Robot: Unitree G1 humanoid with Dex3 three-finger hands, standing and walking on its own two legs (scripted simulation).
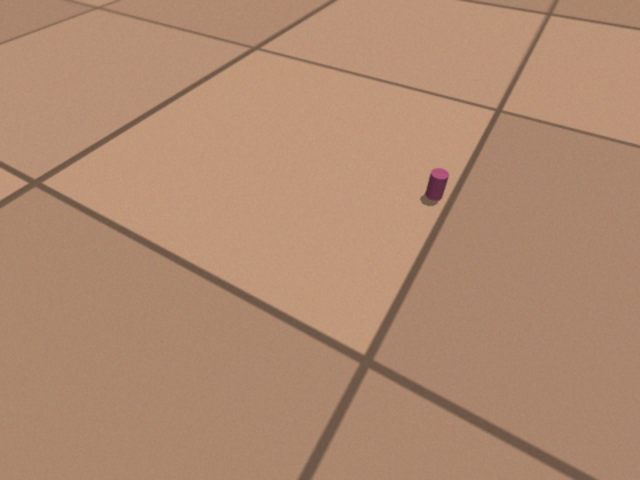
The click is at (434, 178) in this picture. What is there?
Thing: squat round
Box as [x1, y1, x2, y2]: [426, 168, 448, 200]
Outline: 440,168 433,169 430,174 426,190 426,196 430,199 439,199 442,195 448,173
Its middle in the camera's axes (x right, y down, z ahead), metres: +0.55 -0.25 +1.80
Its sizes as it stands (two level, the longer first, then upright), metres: 0.081 0.081 0.131
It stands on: the floor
